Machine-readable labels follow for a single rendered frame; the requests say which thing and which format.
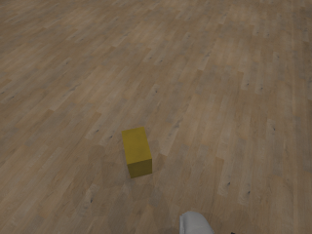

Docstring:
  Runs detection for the carton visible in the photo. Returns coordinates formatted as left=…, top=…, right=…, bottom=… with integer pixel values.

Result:
left=121, top=127, right=152, bottom=178

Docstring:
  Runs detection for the robot right thigh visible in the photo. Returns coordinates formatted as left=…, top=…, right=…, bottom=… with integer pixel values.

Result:
left=178, top=212, right=215, bottom=234

